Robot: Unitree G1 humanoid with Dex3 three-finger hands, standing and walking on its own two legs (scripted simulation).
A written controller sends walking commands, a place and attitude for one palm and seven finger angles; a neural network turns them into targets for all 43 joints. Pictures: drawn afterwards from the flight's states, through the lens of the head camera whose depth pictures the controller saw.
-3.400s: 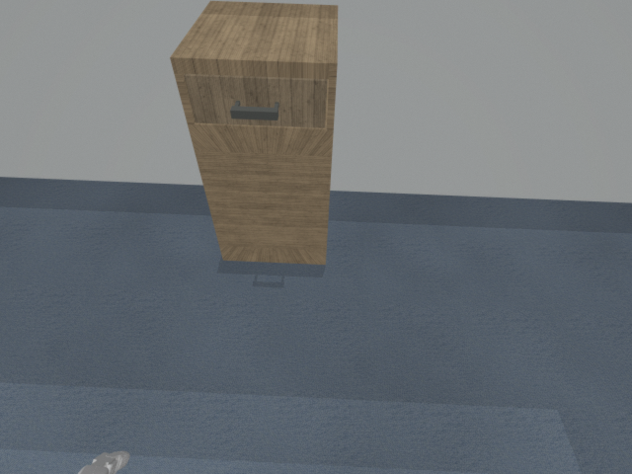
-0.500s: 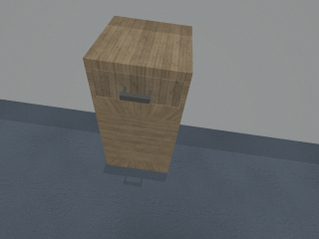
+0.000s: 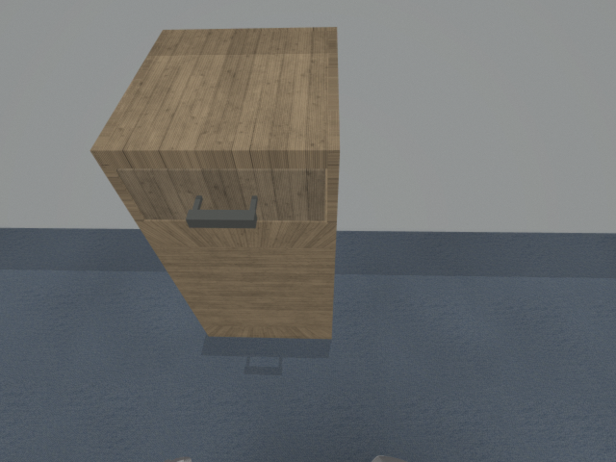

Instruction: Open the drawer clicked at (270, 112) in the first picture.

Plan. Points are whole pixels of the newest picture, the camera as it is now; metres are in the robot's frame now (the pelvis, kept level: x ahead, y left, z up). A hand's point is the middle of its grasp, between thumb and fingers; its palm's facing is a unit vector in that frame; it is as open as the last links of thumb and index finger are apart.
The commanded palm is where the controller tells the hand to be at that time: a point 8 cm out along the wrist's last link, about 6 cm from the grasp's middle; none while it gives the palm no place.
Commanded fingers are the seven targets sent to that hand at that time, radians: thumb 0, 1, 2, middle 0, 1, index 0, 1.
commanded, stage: come to a stop and stand still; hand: left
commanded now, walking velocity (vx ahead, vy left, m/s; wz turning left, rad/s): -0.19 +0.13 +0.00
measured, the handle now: (224, 209) +0.54 +0.17 -0.05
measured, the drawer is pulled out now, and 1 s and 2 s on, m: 0.00 0.00 0.00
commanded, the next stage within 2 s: look again from close up in 1.16 s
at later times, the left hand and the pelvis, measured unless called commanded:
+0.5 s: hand out of the picture -0.04 +0.24 -0.17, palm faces +0.03 -0.98 -0.19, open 7.3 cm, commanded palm none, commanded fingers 0.00 0.90 0.90 -0.20 -0.30 -0.20 -0.30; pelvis -0.03 +0.05 +0.02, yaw -2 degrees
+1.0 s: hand out of the picture -0.04 +0.16 -0.16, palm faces +0.01 -0.98 -0.21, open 7.2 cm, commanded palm none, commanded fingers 0.00 0.90 0.90 -0.20 -0.30 -0.20 -0.30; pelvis -0.05 -0.01 +0.01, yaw -2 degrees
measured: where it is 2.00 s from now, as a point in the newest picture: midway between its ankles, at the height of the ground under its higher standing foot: outside the picture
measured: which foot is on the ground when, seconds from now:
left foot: up 0.00-0.22, down 0.24-1.00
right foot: down 0.00-0.24, up 0.26-0.62, down 0.64-1.00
